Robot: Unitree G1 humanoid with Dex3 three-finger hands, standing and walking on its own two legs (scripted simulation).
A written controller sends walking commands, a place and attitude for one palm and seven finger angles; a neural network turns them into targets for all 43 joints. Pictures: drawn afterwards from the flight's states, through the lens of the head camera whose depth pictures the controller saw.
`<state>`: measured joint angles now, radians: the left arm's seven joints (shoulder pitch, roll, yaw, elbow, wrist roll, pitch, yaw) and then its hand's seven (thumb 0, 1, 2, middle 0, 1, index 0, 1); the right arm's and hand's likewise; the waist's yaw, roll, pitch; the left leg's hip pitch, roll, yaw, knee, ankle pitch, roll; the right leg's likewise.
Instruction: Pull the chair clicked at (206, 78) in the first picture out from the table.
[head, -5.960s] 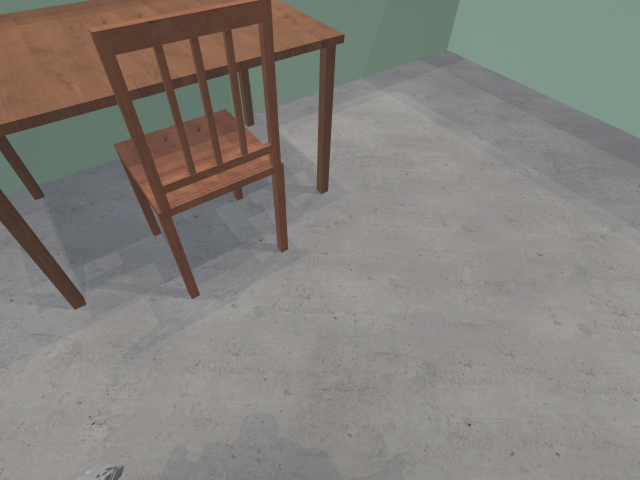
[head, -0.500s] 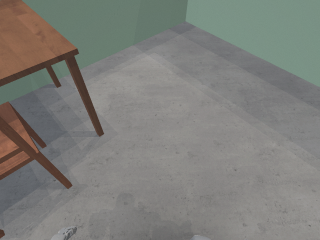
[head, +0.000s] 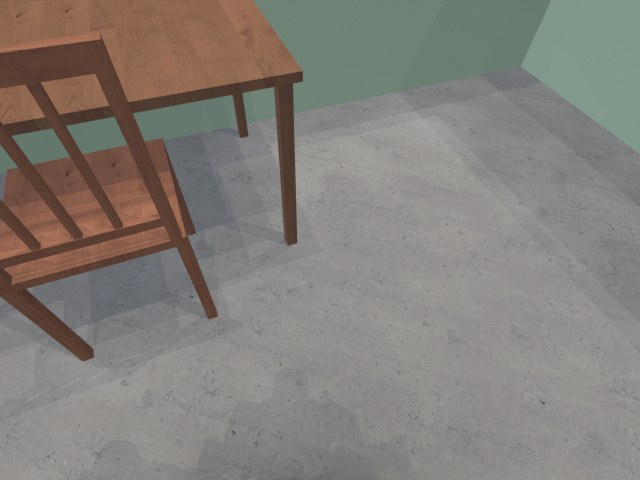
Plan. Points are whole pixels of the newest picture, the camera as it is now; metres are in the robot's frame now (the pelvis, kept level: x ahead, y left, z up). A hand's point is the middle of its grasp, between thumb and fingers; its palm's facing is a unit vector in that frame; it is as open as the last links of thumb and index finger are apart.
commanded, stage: turn to face it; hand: left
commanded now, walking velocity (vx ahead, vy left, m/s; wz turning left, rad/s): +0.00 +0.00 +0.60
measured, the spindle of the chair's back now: (34, 177) +0.59 +0.57 -0.05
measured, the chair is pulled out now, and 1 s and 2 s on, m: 0.00 0.00 0.00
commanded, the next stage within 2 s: take the last steps up to it in 0.60 s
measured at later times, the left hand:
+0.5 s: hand out of the picture +0.04 +0.20 -0.13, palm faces +0.26 -0.92 -0.30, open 7.4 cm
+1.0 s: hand out of the picture -0.16 +0.14 -0.17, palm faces +0.49 -0.85 -0.20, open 7.4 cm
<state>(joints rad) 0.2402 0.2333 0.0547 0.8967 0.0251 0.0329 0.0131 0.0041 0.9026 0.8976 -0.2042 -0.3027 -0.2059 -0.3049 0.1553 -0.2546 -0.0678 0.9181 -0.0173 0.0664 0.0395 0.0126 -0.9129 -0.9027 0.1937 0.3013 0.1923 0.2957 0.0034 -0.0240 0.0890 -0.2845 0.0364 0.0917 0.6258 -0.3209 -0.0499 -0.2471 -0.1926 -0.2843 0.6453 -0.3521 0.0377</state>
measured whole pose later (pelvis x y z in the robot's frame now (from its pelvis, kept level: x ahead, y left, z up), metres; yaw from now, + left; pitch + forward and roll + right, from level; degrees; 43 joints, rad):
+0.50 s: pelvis -0.01 -0.03 +0.00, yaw +14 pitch -1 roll +1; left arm 0.17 0.20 0.04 0.87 0.02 0.02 0.02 0.00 0.91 0.90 -0.20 -0.30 -0.20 -0.30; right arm 0.21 -0.23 -0.07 0.93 -0.02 0.07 0.01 0.01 -0.91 -0.90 0.20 0.30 0.20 0.30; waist -0.03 0.06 0.06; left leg -0.37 -0.06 -0.12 0.68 -0.34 -0.02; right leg -0.26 -0.02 -0.06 0.59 -0.31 0.00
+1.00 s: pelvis -0.04 -0.01 +0.01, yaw +24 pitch -1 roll -1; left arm 0.40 0.22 0.05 1.09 0.02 0.02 0.00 0.00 0.91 0.90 -0.20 -0.30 -0.20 -0.30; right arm 0.19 -0.19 -0.04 1.00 -0.03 0.00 0.01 0.01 -0.91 -0.90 0.19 0.30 0.19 0.30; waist 0.05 -0.03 0.01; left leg -0.17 0.02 0.07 0.52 -0.33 0.02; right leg -0.27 -0.09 -0.17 0.64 -0.40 0.01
